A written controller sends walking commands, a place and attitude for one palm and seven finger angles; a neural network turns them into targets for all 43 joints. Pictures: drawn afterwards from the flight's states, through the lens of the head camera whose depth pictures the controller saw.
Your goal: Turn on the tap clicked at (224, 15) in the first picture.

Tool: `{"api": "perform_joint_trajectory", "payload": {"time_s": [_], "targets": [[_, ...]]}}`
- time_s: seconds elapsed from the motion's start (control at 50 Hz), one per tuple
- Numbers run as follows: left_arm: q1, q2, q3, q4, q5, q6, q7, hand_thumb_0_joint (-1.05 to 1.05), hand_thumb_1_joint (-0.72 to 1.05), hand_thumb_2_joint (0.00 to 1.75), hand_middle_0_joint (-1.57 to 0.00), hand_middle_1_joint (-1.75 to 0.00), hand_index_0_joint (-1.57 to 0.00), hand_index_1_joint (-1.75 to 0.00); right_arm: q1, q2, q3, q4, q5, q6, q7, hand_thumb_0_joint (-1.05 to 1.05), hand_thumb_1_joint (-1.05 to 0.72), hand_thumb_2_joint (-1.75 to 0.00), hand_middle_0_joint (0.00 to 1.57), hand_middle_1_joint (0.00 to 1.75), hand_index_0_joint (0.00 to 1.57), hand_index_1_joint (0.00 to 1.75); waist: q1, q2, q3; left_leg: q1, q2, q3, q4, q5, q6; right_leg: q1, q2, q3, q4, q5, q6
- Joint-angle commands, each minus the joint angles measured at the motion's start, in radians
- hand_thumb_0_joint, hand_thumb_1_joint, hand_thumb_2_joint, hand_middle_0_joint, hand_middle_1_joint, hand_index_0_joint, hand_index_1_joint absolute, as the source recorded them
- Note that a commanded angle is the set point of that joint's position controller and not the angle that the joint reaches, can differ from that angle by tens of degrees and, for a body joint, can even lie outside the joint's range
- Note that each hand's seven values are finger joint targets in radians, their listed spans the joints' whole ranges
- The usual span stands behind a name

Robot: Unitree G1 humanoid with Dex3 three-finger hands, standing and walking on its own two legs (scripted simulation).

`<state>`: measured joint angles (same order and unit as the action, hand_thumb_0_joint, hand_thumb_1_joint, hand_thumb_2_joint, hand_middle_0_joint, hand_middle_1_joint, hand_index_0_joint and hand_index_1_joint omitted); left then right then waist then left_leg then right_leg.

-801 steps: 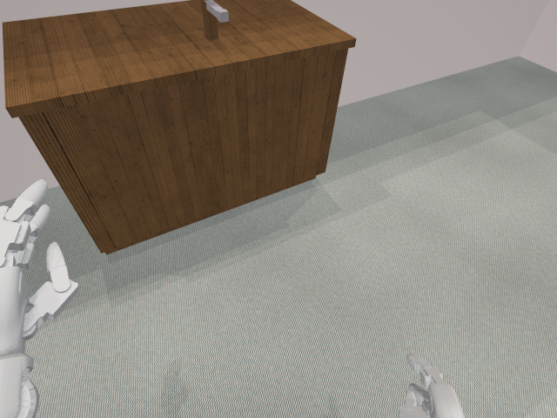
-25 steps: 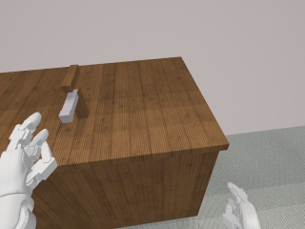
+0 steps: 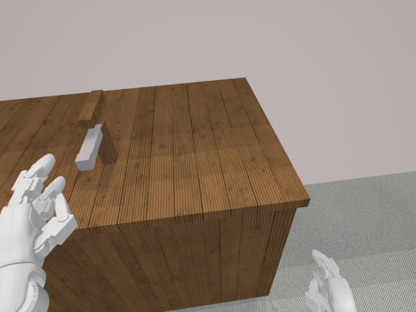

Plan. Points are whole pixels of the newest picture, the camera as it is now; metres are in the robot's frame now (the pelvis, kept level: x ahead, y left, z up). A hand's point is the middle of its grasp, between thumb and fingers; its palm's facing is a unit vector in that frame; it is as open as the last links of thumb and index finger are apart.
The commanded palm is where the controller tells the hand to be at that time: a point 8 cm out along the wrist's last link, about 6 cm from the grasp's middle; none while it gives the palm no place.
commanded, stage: reach beside the lever's end, fingers flat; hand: left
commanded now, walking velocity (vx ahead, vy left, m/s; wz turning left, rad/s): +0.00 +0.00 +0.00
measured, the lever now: (85, 161) +0.35 +0.32 +0.12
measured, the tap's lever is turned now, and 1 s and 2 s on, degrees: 0 0 0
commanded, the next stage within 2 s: none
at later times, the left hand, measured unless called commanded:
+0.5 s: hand (63, 204) +0.22 +0.27 +0.16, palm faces +0.48 -0.87 -0.11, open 7.5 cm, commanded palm +0.18 +0.31 +0.16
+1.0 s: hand (65, 189) +0.26 +0.30 +0.14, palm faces +0.50 -0.86 -0.10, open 7.6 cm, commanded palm +0.22 +0.34 +0.14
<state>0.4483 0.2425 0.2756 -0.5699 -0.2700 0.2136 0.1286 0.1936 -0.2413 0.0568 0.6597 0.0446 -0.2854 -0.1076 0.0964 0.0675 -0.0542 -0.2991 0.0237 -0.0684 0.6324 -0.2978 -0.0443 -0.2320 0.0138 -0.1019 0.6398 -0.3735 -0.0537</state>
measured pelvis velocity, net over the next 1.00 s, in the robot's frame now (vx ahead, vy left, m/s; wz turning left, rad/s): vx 0.00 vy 0.02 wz -0.02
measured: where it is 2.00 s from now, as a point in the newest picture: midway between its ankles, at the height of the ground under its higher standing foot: outside the picture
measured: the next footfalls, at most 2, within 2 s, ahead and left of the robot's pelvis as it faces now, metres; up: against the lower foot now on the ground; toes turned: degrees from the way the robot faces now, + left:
none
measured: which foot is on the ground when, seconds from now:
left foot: down 0.00-1.00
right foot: down 0.00-1.00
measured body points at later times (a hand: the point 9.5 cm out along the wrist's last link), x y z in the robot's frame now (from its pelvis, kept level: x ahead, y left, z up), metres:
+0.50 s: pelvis +0.00 +0.01 +0.00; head -0.02 -0.02 +0.45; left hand +0.19 +0.32 +0.16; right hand +0.19 -0.22 -0.07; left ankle +0.03 +0.15 -0.72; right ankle -0.01 -0.08 -0.72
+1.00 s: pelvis +0.00 +0.02 +0.01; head -0.01 +0.00 +0.46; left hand +0.23 +0.34 +0.15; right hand +0.19 -0.21 -0.07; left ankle +0.03 +0.15 -0.72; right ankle -0.01 -0.08 -0.72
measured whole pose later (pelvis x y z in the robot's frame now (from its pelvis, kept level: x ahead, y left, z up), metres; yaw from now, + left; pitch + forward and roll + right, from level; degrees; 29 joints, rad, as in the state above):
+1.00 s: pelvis +0.00 +0.02 +0.01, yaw -1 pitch -1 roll +0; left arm 0.12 0.29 0.39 -0.10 -0.25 0.12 0.09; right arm 0.18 -0.24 0.05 0.70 0.04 -0.23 -0.11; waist 0.06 0.05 -0.03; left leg -0.31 0.01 -0.04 0.59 -0.27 -0.03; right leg -0.24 0.00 -0.08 0.59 -0.33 -0.03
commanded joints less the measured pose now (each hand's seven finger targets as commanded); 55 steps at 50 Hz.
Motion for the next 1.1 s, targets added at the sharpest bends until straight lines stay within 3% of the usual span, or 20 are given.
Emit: {"api": "perform_joint_trajectory", "payload": {"time_s": [0.0, 0.04, 0.06, 0.14, 0.16, 0.2, 0.26, 0.34, 0.5, 0.56, 0.6, 0.72, 0.76, 0.8, 0.86, 0.9, 0.94, 1.02, 1.06, 1.08], "targets": [[-0.145, 0.175, 0.136, -0.153, 0.005, -0.072, 0.007, 0.00, 0.90, 0.90, -0.20, -0.30, -0.20, -0.30, -0.157, -0.095, -0.040, -0.166, 0.004, -0.051, -0.017, 0.00, -0.90, -0.90, 0.20, 0.30, 0.20, 0.30, -0.006, -0.059, -0.046, 0.060, -0.037, 0.036, -0.062, 0.139, 0.068, -0.059, -0.038, 0.055, -0.169, 0.216, 0.051], [-0.159, 0.178, 0.134, -0.146, 0.002, -0.079, -0.001, 0.00, 0.90, 0.90, -0.20, -0.30, -0.20, -0.30, -0.154, -0.095, -0.039, -0.164, 0.003, -0.051, -0.017, 0.00, -0.90, -0.90, 0.20, 0.30, 0.20, 0.30, -0.009, -0.049, -0.057, 0.061, -0.039, 0.038, -0.059, 0.142, 0.068, -0.059, -0.039, 0.058, -0.169, 0.225, 0.052], [-0.184, 0.190, 0.141, -0.142, 0.007, -0.085, -0.003, 0.00, 0.90, 0.90, -0.20, -0.30, -0.20, -0.30, -0.158, -0.095, -0.039, -0.159, 0.008, -0.052, -0.016, 0.00, -0.90, -0.90, 0.20, 0.30, 0.20, 0.30, -0.010, -0.004, -0.053, 0.067, -0.038, 0.037, -0.064, 0.136, 0.065, -0.062, -0.038, 0.059, -0.171, 0.210, 0.047], [-0.228, 0.190, 0.141, -0.084, -0.002, -0.099, -0.013, 0.00, 0.90, 0.90, -0.20, -0.30, -0.20, -0.30, -0.154, -0.099, -0.041, -0.153, 0.003, -0.059, -0.023, 0.00, -0.90, -0.90, 0.20, 0.30, 0.20, 0.30, -0.017, -0.069, -0.048, 0.059, -0.040, 0.035, -0.064, 0.117, 0.069, -0.068, -0.036, 0.065, -0.183, 0.189, 0.054], [-0.252, 0.208, 0.153, -0.070, 0.002, -0.100, -0.014, 0.00, 0.90, 0.90, -0.20, -0.30, -0.20, -0.30, -0.160, -0.098, -0.040, -0.146, 0.009, -0.058, -0.023, 0.00, -0.90, -0.90, 0.20, 0.30, 0.20, 0.30, -0.019, -0.024, -0.038, 0.062, -0.040, 0.035, -0.071, 0.103, 0.067, -0.073, -0.036, 0.066, -0.190, 0.164, 0.051], [-0.253, 0.203, 0.155, -0.034, 0.001, -0.098, -0.013, 0.00, 0.90, 0.90, -0.20, -0.30, -0.20, -0.30, -0.157, -0.098, -0.040, -0.146, 0.005, -0.057, -0.027, 0.00, -0.90, -0.90, 0.20, 0.30, 0.20, 0.30, -0.017, -0.051, -0.034, 0.055, -0.039, 0.033, -0.077, 0.103, 0.067, -0.070, -0.035, 0.065, -0.189, 0.165, 0.051], [-0.263, 0.243, 0.199, -0.010, 0.001, -0.099, -0.017, 0.00, 0.90, 0.90, -0.20, -0.30, -0.20, -0.30, -0.160, -0.100, -0.045, -0.142, 0.005, -0.049, -0.027, 0.00, -0.90, -0.90, 0.20, 0.30, 0.20, 0.30, -0.009, -0.024, -0.073, 0.067, -0.041, 0.038, -0.079, 0.136, 0.066, -0.040, -0.035, 0.068, -0.185, 0.209, 0.049], [-0.276, 0.229, 0.196, 0.005, -0.003, -0.114, -0.022, 0.00, 0.90, 0.90, -0.20, -0.29, -0.20, -0.29, -0.149, -0.100, -0.048, -0.145, 0.003, -0.043, -0.024, 0.00, -0.90, -0.90, 0.20, 0.30, 0.20, 0.30, -0.012, -0.035, -0.082, 0.073, -0.038, 0.041, -0.081, 0.169, 0.063, -0.031, -0.031, 0.059, -0.171, 0.259, 0.047], [-0.371, 0.213, 0.159, 0.058, 0.009, -0.143, -0.022, 0.00, 0.90, 0.90, -0.19, -0.27, -0.19, -0.27, -0.155, -0.105, -0.049, -0.136, 0.004, -0.048, -0.026, 0.00, -0.90, -0.90, 0.20, 0.30, 0.20, 0.30, -0.031, -0.022, -0.062, 0.080, -0.041, 0.034, -0.100, 0.129, 0.064, -0.059, -0.026, 0.052, -0.177, 0.202, 0.045], [-0.376, 0.252, 0.191, 0.080, 0.017, -0.143, -0.018, 0.00, 0.90, 0.90, -0.19, -0.26, -0.19, -0.26, -0.157, -0.107, -0.049, -0.130, 0.002, -0.043, -0.027, 0.00, -0.90, -0.90, 0.20, 0.30, 0.20, 0.30, -0.021, 0.013, -0.088, 0.087, -0.041, 0.032, -0.108, 0.140, 0.062, -0.042, -0.025, 0.051, -0.173, 0.208, 0.041], [-0.409, 0.222, 0.156, 0.080, 0.019, -0.147, -0.019, 0.00, 0.90, 0.90, -0.19, -0.26, -0.19, -0.26, -0.158, -0.105, -0.047, -0.134, 0.002, -0.040, -0.026, 0.00, -0.90, -0.90, 0.20, 0.30, 0.20, 0.30, -0.031, 0.000, -0.088, 0.089, -0.040, 0.032, -0.111, 0.134, 0.060, -0.049, -0.023, 0.047, -0.172, 0.199, 0.041], [-0.440, 0.229, 0.163, 0.147, 0.024, -0.152, -0.013, 0.00, 0.90, 0.90, -0.18, -0.24, -0.18, -0.24, -0.154, -0.109, -0.049, -0.127, -0.002, -0.029, -0.022, 0.00, -0.90, -0.90, 0.20, 0.30, 0.20, 0.30, -0.032, -0.012, -0.097, 0.093, -0.039, 0.030, -0.116, 0.151, 0.059, -0.040, -0.020, 0.043, -0.169, 0.219, 0.039], [-0.456, 0.273, 0.204, 0.188, 0.025, -0.145, -0.013, 0.00, 0.90, 0.90, -0.18, -0.24, -0.18, -0.24, -0.154, -0.113, -0.049, -0.119, 0.001, -0.017, -0.022, 0.00, -0.90, -0.90, 0.20, 0.30, 0.20, 0.30, -0.027, -0.019, -0.094, 0.081, -0.039, 0.028, -0.120, 0.151, 0.058, -0.031, -0.019, 0.045, -0.172, 0.221, 0.038], [-0.477, 0.254, 0.185, 0.197, 0.025, -0.145, -0.017, 0.00, 0.90, 0.90, -0.18, -0.23, -0.18, -0.23, -0.152, -0.112, -0.050, -0.126, 0.000, -0.010, -0.021, 0.00, -0.90, -0.90, 0.20, 0.30, 0.20, 0.30, -0.031, -0.019, -0.106, 0.085, -0.041, 0.031, -0.118, 0.163, 0.059, -0.029, -0.019, 0.046, -0.169, 0.235, 0.039], [-0.506, 0.292, 0.220, 0.214, 0.030, -0.158, -0.020, 0.00, 0.90, 0.90, -0.18, -0.22, -0.18, -0.22, -0.152, -0.111, -0.052, -0.122, -0.001, -0.002, -0.019, 0.00, -0.90, -0.90, 0.20, 0.30, 0.20, 0.30, -0.026, 0.010, -0.124, 0.095, -0.039, 0.032, -0.116, 0.189, 0.057, -0.017, -0.017, 0.045, -0.163, 0.259, 0.034], [-0.513, 0.255, 0.183, 0.221, 0.032, -0.170, -0.027, 0.00, 0.90, 0.90, -0.17, -0.22, -0.17, -0.22, -0.144, -0.111, -0.052, -0.125, -0.002, -0.003, -0.016, 0.00, -0.90, -0.90, 0.20, 0.30, 0.20, 0.30, -0.036, 0.014, -0.131, 0.104, -0.039, 0.034, -0.109, 0.200, 0.057, -0.026, -0.016, 0.044, -0.158, 0.275, 0.034], [-0.510, 0.286, 0.215, 0.270, 0.025, -0.177, -0.034, 0.00, 0.90, 0.90, -0.17, -0.21, -0.17, -0.21, -0.133, -0.119, -0.056, -0.116, -0.002, 0.001, -0.015, 0.00, -0.90, -0.90, 0.20, 0.30, 0.20, 0.30, -0.036, -0.026, -0.123, 0.086, -0.037, 0.032, -0.107, 0.192, 0.058, -0.026, -0.013, 0.045, -0.161, 0.274, 0.036], [-0.573, 0.280, 0.195, 0.297, 0.029, -0.196, -0.049, 0.00, 0.90, 0.90, -0.17, -0.20, -0.17, -0.20, -0.133, -0.121, -0.058, -0.114, 0.002, 0.002, -0.016, 0.00, -0.90, -0.90, 0.20, 0.30, 0.20, 0.30, -0.046, 0.002, -0.121, 0.092, -0.039, 0.032, -0.109, 0.181, 0.059, -0.041, -0.012, 0.046, -0.160, 0.261, 0.034], [-0.602, 0.319, 0.229, 0.315, 0.033, -0.206, -0.046, 0.00, 0.90, 0.90, -0.17, -0.20, -0.17, -0.20, -0.132, -0.121, -0.059, -0.106, 0.002, 0.002, -0.018, 0.00, -0.90, -0.90, 0.20, 0.30, 0.20, 0.30, -0.043, 0.022, -0.128, 0.091, -0.041, 0.032, -0.110, 0.180, 0.059, -0.034, -0.013, 0.048, -0.159, 0.261, 0.033], [-0.599, 0.310, 0.222, 0.333, 0.032, -0.209, -0.048, 0.00, 0.90, 0.90, -0.17, -0.20, -0.17, -0.20, -0.124, -0.122, -0.059, -0.106, 0.000, 0.003, -0.017, 0.00, -0.90, -0.90, 0.20, 0.30, 0.20, 0.30, -0.046, -0.009, -0.130, 0.086, -0.043, 0.032, -0.106, 0.183, 0.061, -0.032, -0.013, 0.048, -0.159, 0.269, 0.035]]}}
